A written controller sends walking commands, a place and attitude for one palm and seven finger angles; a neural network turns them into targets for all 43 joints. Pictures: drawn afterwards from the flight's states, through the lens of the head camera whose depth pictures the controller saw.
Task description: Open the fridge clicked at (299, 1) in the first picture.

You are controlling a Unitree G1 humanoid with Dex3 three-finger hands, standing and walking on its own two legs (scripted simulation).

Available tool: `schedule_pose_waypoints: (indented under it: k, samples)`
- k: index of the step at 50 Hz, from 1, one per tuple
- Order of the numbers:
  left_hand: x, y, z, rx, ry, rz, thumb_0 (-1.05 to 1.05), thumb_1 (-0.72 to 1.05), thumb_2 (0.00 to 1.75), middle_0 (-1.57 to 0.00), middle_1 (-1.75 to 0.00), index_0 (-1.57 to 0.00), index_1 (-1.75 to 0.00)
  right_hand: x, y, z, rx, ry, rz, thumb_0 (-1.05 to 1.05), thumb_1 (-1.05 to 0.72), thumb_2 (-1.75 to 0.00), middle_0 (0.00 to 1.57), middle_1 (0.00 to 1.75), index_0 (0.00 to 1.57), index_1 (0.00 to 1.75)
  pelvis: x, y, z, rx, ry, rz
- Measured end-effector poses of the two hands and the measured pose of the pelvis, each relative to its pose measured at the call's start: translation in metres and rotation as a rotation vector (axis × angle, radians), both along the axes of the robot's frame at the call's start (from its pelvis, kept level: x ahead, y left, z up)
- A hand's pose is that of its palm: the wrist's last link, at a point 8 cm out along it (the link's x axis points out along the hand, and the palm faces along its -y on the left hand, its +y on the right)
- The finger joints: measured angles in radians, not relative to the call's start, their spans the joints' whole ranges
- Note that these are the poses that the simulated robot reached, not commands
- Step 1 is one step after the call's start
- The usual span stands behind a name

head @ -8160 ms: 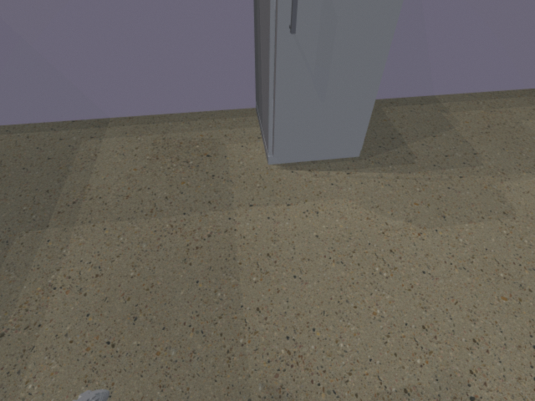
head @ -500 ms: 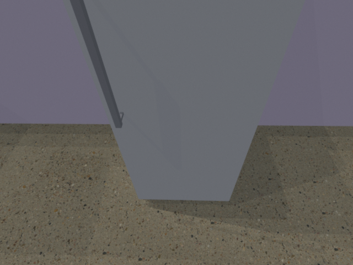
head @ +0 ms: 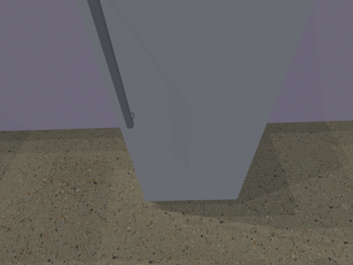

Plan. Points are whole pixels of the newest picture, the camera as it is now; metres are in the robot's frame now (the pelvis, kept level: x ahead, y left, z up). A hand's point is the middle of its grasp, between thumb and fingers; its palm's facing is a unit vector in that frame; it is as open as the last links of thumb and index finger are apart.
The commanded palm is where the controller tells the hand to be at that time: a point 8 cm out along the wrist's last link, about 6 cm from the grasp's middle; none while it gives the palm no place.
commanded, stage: come to a stop and stand still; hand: left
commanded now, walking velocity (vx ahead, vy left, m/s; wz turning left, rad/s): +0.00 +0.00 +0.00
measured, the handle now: (116, 70) +0.53 +0.19 +0.18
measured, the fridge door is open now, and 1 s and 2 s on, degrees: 0 0 0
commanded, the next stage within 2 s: look again from close up in 0.84 s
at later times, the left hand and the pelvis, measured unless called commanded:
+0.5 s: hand out of the picture +0.06 +0.14 -0.16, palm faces +0.01 -0.97 -0.24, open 7.4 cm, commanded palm none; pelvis +0.02 -0.04 +0.00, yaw +1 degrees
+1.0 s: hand out of the picture +0.05 +0.14 -0.16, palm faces +0.04 -0.97 -0.25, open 7.4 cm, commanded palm none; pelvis +0.01 -0.06 +0.00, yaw +2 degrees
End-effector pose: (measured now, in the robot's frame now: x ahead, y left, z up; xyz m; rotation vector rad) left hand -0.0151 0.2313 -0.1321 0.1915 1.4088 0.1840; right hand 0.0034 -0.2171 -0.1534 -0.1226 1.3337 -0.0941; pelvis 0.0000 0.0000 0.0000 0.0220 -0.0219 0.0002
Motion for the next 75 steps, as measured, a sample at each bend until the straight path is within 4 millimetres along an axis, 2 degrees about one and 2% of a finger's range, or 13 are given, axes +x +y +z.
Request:
schedule_pose_waypoints:
  k: [7,15,24,33,43,75]
  samples:
    - [0.025,-0.012,-0.001,-0.006,-0.026,-0.013,0.01,0.90,0.90,-0.20,-0.30,-0.20,-0.30,0.003,-0.008,-0.001,-0.002,0.025,-0.012,0.00,-0.91,-0.90,0.20,0.30,0.20,0.30,0.007,-0.009,0.000,0.002,-0.002,-0.002]
    - [0.052,-0.026,0.000,0.001,-0.075,-0.029,0.01,0.92,0.90,-0.20,-0.30,-0.20,-0.30,0.013,-0.026,-0.001,-0.011,0.028,-0.018,0.00,-0.91,-0.90,0.20,0.30,0.20,0.30,0.013,-0.025,0.000,0.001,-0.001,0.003]
    - [0.068,-0.041,0.002,-0.001,-0.110,-0.030,0.01,0.91,0.90,-0.20,-0.30,-0.20,-0.30,0.024,-0.050,0.001,-0.028,0.023,-0.006,0.00,-0.91,-0.90,0.20,0.30,0.20,0.30,0.017,-0.042,0.001,-0.002,0.003,0.013]
    - [0.066,-0.051,0.001,-0.007,-0.110,-0.018,0.01,0.90,0.90,-0.20,-0.30,-0.20,-0.30,0.030,-0.071,0.006,-0.053,0.026,0.012,0.00,-0.91,-0.90,0.20,0.30,0.20,0.30,0.017,-0.055,0.002,-0.007,0.006,0.024]
    - [0.058,-0.048,0.001,0.003,-0.103,-0.001,0.01,0.90,0.90,-0.20,-0.30,-0.20,-0.30,0.033,-0.081,0.010,-0.072,0.027,0.029,0.00,-0.91,-0.90,0.20,0.30,0.20,0.30,0.016,-0.060,0.004,-0.011,0.003,0.033]
    - [0.047,-0.038,-0.003,-0.017,-0.086,0.010,0.01,0.90,0.90,-0.20,-0.30,-0.20,-0.30,0.031,-0.066,0.015,-0.072,0.035,0.040,0.00,-0.90,-0.90,0.20,0.30,0.20,0.30,0.013,-0.050,0.005,-0.015,0.004,0.038]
